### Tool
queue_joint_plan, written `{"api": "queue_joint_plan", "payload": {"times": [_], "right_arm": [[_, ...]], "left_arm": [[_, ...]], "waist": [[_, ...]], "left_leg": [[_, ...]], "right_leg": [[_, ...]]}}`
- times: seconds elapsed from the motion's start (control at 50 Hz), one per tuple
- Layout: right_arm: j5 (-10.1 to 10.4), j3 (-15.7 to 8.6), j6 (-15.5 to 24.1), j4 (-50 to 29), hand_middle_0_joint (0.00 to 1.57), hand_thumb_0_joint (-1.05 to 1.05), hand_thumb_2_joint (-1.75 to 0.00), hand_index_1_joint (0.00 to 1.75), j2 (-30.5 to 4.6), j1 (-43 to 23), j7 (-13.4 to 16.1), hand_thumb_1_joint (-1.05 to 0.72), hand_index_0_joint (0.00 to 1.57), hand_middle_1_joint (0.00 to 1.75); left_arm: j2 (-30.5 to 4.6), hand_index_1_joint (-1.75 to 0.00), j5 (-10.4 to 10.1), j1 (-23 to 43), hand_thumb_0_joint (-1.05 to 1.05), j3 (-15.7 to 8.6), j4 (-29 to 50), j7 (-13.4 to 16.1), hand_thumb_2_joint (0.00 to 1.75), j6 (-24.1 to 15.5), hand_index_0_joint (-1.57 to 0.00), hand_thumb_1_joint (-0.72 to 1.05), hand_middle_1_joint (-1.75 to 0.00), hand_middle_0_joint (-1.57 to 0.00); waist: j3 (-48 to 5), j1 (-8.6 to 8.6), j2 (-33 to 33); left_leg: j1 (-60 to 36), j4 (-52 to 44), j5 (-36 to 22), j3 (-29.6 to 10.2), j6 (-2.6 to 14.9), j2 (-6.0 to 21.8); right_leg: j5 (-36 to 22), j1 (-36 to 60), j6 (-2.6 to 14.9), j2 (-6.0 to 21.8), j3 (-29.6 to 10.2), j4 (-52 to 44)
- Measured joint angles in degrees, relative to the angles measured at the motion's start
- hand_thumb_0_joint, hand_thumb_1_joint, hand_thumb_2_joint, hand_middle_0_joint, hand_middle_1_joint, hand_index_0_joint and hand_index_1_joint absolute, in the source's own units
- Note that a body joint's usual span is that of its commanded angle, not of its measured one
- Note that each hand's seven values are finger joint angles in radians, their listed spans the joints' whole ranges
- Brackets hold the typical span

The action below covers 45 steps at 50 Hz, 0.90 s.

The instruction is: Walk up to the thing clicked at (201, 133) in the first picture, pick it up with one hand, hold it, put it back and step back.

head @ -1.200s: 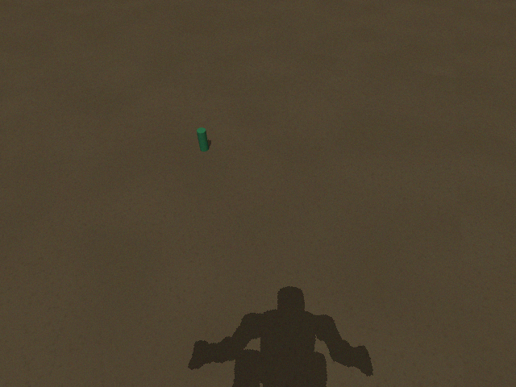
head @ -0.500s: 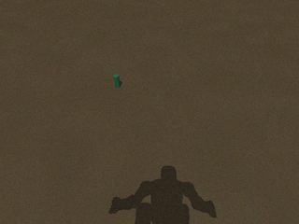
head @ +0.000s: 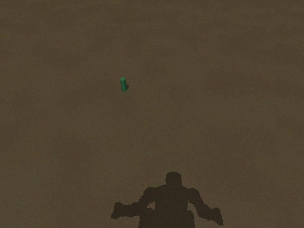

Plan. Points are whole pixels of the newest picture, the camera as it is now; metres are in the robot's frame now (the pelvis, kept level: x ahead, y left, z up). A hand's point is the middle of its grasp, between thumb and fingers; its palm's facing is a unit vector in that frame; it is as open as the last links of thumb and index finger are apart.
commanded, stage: walk up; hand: left
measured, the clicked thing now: (123, 84) +1.51 +0.36 -0.71
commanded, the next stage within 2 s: none
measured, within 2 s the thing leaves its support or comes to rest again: neither
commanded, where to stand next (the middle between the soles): +1.21 +0.18 m, yaw +8 degrees
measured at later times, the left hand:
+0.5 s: hand (40, 201) +0.22 +0.39 -0.15, palm faces +0.01 -0.95 -0.32, open 7.4 cm
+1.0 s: hand (69, 140) +0.45 +0.37 -0.15, palm faces +0.10 -0.93 -0.34, open 7.4 cm
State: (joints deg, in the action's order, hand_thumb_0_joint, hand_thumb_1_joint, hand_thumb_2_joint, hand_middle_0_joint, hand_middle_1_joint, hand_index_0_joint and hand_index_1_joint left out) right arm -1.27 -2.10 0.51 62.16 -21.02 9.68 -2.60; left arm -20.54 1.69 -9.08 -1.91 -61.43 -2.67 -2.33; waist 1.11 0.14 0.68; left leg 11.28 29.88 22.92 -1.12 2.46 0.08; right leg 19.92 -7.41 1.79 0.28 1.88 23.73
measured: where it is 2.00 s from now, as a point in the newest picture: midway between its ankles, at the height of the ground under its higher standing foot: (141, 140)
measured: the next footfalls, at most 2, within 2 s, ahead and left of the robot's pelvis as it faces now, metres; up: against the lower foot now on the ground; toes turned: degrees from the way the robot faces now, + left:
left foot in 0.26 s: +0.19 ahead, +0.22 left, +0.00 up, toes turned +9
right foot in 0.74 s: +0.47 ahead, -0.04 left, +0.00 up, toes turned +1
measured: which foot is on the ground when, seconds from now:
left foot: up 0.00-0.24, down 0.26-0.76, up 0.78-1.00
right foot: down 0.00-0.28, up 0.30-0.72, down 0.74-1.00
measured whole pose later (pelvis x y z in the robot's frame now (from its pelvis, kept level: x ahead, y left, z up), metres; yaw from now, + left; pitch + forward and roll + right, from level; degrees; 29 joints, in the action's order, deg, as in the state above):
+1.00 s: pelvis +0.43 +0.10 -0.01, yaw +8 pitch -2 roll -2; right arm -0.3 -3.6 4.1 49.6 -25.4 14.1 -4.3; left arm -22.7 1.0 -15.6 -2.3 -49.9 -4.4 -4.5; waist 4.6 -1.6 2.4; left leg 28.6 46.0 16.9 1.2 0.7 5.6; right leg 17.2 -9.2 1.0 2.3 6.6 28.3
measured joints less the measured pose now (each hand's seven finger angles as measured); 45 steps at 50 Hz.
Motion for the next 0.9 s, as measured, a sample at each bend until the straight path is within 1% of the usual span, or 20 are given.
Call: {"api": "queue_joint_plan", "payload": {"times": [0.06, 0.1, 0.16, 0.22, 0.26, 0.28, 0.3, 0.32, 0.36, 0.4, 0.48, 0.52, 0.62, 0.7, 0.74, 0.76, 0.78, 0.82, 0.86, 0.9], "right_arm": [[-0.6, -1.2, -0.4, -0.8, 0.21, 0.01, -0.89, 0.30, -1.5, 1.1, -0.8, -0.90, 0.20, 0.30], [-0.6, -2.1, -0.2, -1.7, 0.21, 0.01, -0.89, 0.30, -2.9, 1.5, -1.6, -0.90, 0.20, 0.30], [-0.5, -3.1, 0.0, -3.3, 0.21, 0.01, -0.89, 0.30, -4.2, 2.0, -2.8, -0.91, 0.20, 0.30], [-0.4, -3.9, 0.5, -4.6, 0.21, 0.01, -0.89, 0.30, -4.8, 2.6, -3.5, -0.91, 0.20, 0.30], [-0.3, -4.5, 1.4, -5.3, 0.21, 0.01, -0.89, 0.30, -5.3, 3.3, -3.4, -0.91, 0.20, 0.30], [-0.5, -4.8, 1.9, -5.5, 0.21, 0.01, -0.89, 0.30, -5.2, 3.1, -3.1, -0.91, 0.20, 0.30], [-0.7, -4.9, 2.5, -6.1, 0.21, 0.00, -0.89, 0.30, -5.0, 3.1, -2.6, -0.91, 0.20, 0.30], [-0.3, -4.8, 3.0, -6.8, 0.21, 0.00, -0.89, 0.30, -4.7, 3.2, -2.4, -0.91, 0.20, 0.30], [0.4, -4.0, 3.5, -7.5, 0.21, 0.00, -0.89, 0.30, -3.5, 4.2, -1.9, -0.91, 0.20, 0.30], [0.7, -2.8, 3.7, -7.9, 0.21, 0.00, -0.89, 0.30, -2.4, 5.5, -1.5, -0.91, 0.20, 0.30], [1.0, -1.4, 3.9, -8.1, 0.21, 0.00, -0.89, 0.30, -1.1, 8.3, -1.3, -0.90, 0.20, 0.30], [1.0, -1.1, 4.2, -8.3, 0.21, 0.00, -0.89, 0.30, -1.1, 9.6, -1.3, -0.90, 0.20, 0.30], [1.2, -1.1, 4.6, -8.7, 0.21, 0.00, -0.89, 0.30, -1.9, 12.1, -1.2, -0.90, 0.21, 0.30], [1.0, -1.2, 4.3, -9.2, 0.21, 0.01, -0.89, 0.30, -2.7, 13.6, -0.7, -0.90, 0.21, 0.30], [0.9, -1.2, 4.0, -9.6, 0.21, 0.01, -0.89, 0.30, -3.1, 14.2, -0.3, -0.90, 0.21, 0.30], [1.0, -1.2, 3.6, -9.5, 0.21, 0.01, -0.89, 0.30, -3.3, 13.7, 0.0, -0.90, 0.21, 0.30], [1.2, -1.1, 3.2, -9.4, 0.21, 0.01, -0.89, 0.30, -3.2, 12.9, 0.4, -0.90, 0.20, 0.30], [1.4, -0.8, 2.8, -9.1, 0.21, 0.01, -0.89, 0.30, -3.5, 11.2, 0.8, -0.90, 0.20, 0.30], [1.8, -0.6, 3.0, -9.4, 0.21, 0.01, -0.89, 0.30, -4.1, 9.2, 0.6, -0.90, 0.20, 0.30], [1.7, -0.8, 3.4, -10.4, 0.21, 0.01, -0.89, 0.30, -4.5, 7.4, 0.0, -0.91, 0.20, 0.30]], "left_arm": [[-0.9, -0.30, 0.5, -2.0, 0.01, -1.1, 2.5, -0.3, 0.90, -1.6, -0.21, 0.91, -0.30, -0.21], [-1.5, -0.30, 0.7, -3.5, 0.01, -1.5, 3.1, -0.3, 0.90, -1.7, -0.21, 0.91, -0.30, -0.21], [-3.4, -0.30, 0.9, -5.7, 0.01, -2.1, 3.2, -0.7, 0.90, -1.2, -0.21, 0.90, -0.30, -0.21], [-5.7, -0.30, 0.9, -7.0, 0.01, -2.7, 3.3, -1.1, 0.90, -0.6, -0.21, 0.90, -0.30, -0.21], [-6.9, -0.30, 0.9, -7.5, 0.01, -2.8, 3.3, -1.3, 0.90, -0.1, -0.20, 0.90, -0.30, -0.21], [-7.4, -0.30, 0.8, -7.7, 0.01, -2.9, 3.3, -1.2, 0.90, 0.2, -0.20, 0.90, -0.30, -0.21], [-7.5, -0.30, 0.5, -7.6, 0.01, -2.9, 3.0, -1.0, 0.90, 0.6, -0.20, 0.91, -0.30, -0.21], [-7.4, -0.30, 0.4, -7.2, 0.01, -2.7, 2.7, -0.9, 0.90, 1.0, -0.20, 0.91, -0.30, -0.20], [-7.4, -0.30, -0.3, -6.1, 0.01, -1.8, 2.6, -0.8, 0.90, 1.2, -0.20, 0.91, -0.30, -0.20], [-7.2, -0.30, -0.9, -5.3, 0.01, -1.3, 3.3, -1.1, 0.90, 0.6, -0.20, 0.91, -0.30, -0.20], [-6.4, -0.30, -0.9, -4.0, 0.01, -1.1, 5.5, -2.5, 0.90, 0.1, -0.20, 0.91, -0.30, -0.20], [-5.8, -0.30, -0.7, -3.3, 0.01, -1.2, 6.4, -3.1, 0.90, 0.2, -0.20, 0.91, -0.30, -0.20], [-4.7, -0.30, -0.5, -1.3, 0.01, -1.4, 7.8, -4.0, 0.90, 0.3, -0.20, 0.91, -0.30, -0.20], [-4.4, -0.30, -0.6, 0.0, 0.01, -1.8, 8.4, -3.9, 0.90, 0.0, -0.20, 0.91, -0.30, -0.20], [-4.4, -0.30, -0.6, 0.5, 0.01, -2.1, 9.3, -3.5, 0.90, -0.8, -0.20, 0.91, -0.30, -0.20], [-4.0, -0.30, -0.4, 1.1, 0.01, -2.5, 9.7, -3.0, 0.90, -1.3, -0.20, 0.91, -0.30, -0.20], [-3.6, -0.30, -0.5, 1.3, 0.01, -2.5, 10.4, -2.6, 0.90, -1.9, -0.20, 0.91, -0.30, -0.20], [-2.4, -0.30, -1.2, 1.0, 0.01, -1.9, 11.5, -2.0, 0.90, -2.5, -0.20, 0.91, -0.30, -0.20], [-1.3, -0.30, -1.6, -0.3, 0.01, -1.1, 12.0, -1.6, 0.90, -2.7, -0.20, 0.91, -0.30, -0.20], [-0.8, -0.30, -1.6, -2.2, 0.01, -0.6, 12.0, -1.4, 0.90, -2.7, -0.20, 0.91, -0.30, -0.21]], "waist": [[0.1, -1.47, -0.1], [0.6, -1.96, 0.6], [0.9, -2.01, 0.4], [0.8, -1.99, -0.7], [0.6, -1.67, -1.5], [1.0, -1.65, -3.1], [1.2, -1.42, -3.9], [1.3, -0.71, -3.8], [1.5, 0.18, -4.2], [1.6, 0.57, -4.8], [1.5, 1.20, -4.9], [1.7, 1.60, -4.3], [2.0, 2.55, -2.2], [1.5, 3.02, -0.6], [1.4, 2.81, 0.3], [2.1, 2.60, 1.3], [2.8, 2.31, 1.7], [3.5, 1.38, 1.9], [3.9, 0.46, 2.5], [3.9, -0.18, 2.9]], "left_leg": [[7.5, 13.6, 0.7, 0.3, -0.49, 0.0], [11.0, 16.9, 0.1, 0.1, -1.21, 1.4], [13.4, 13.9, -1.9, 0.3, -2.08, 4.1], [12.7, 7.1, -6.7, 1.0, -2.41, 5.7], [10.6, 3.9, -10.7, 2.4, -2.60, 5.3], [10.3, 5.3, -11.9, 3.6, -2.68, 3.9], [10.4, 7.6, -10.2, 4.6, -2.47, 3.1], [10.3, 8.8, -8.6, 4.7, -1.99, 2.8], [8.0, 7.3, -7.4, 4.9, -1.05, 2.2], [4.6, 3.8, -7.7, 5.4, -0.68, 1.5], [-1.9, -3.1, -8.2, 5.7, -0.27, 0.5], [-4.6, -5.5, -7.9, 5.6, -0.18, 0.2], [-10.0, -8.4, -4.9, 4.7, -1.05, 0.1], [-12.8, -6.5, 0.3, 4.0, -2.79, 1.3], [-12.0, -0.1, 5.0, 3.4, -2.79, 2.7], [-9.5, 7.5, 5.9, 2.8, -1.89, 4.0], [-6.2, 16.3, 5.5, 1.4, -1.08, 3.9], [1.1, 30.6, 4.1, -0.4, -0.26, 2.2], [7.1, 35.6, 0.9, -0.3, 0.14, 1.9], [11.8, 33.3, -1.5, 0.3, -0.07, 2.9]], "right_leg": [[-4.4, 1.1, 0.59, 0.8, 0.7, -2.2], [-5.1, 3.1, 0.26, 1.1, 1.4, -3.9], [-3.9, 5.7, -1.04, 2.1, 2.5, -4.7], [-0.4, 7.1, -2.26, 3.8, 3.4, -2.0], [4.3, 6.5, -1.76, 5.7, 3.6, 3.5], [6.8, 5.1, -0.30, 7.7, 2.7, 8.7], [8.8, 2.1, 0.63, 8.2, 0.4, 16.7], [9.8, -1.4, 1.23, 6.8, -1.7, 24.9], [7.4, -7.8, 1.79, 4.2, -3.8, 36.2], [3.2, -13.0, 1.35, 3.9, -3.2, 39.0], [-2.4, -19.2, -0.87, 5.3, -1.0, 31.6], [-4.6, -21.0, -1.40, 6.0, -0.4, 26.4], [-11.4, -21.9, -0.85, 6.7, -0.6, 15.3], [-11.8, -18.9, 0.29, 5.5, 0.7, 10.0], [-12.3, -15.9, 0.65, 3.8, 1.8, 7.6], [-11.3, -15.7, -0.22, 3.0, 2.7, 9.9], [-9.2, -15.4, -0.82, 2.8, 3.2, 12.1], [-6.6, -13.4, -0.92, 3.1, 3.6, 12.8], [-6.0, -10.1, -0.85, 2.9, 3.9, 10.4], [-5.8, -7.0, -1.01, 2.6, 4.1, 7.6]]}}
